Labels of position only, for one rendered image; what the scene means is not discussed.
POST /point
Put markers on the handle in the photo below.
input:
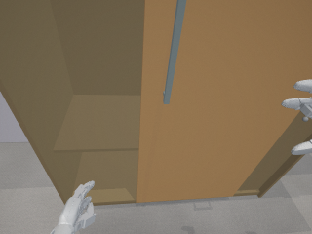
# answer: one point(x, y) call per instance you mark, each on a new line
point(179, 16)

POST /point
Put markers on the left robot forearm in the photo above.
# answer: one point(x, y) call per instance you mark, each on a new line
point(63, 229)

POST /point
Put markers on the left robot hand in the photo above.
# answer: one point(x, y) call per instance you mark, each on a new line
point(72, 211)

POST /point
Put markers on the right robot hand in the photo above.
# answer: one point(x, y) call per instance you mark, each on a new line
point(305, 106)

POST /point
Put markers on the wardrobe door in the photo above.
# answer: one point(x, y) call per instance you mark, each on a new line
point(296, 133)
point(237, 61)

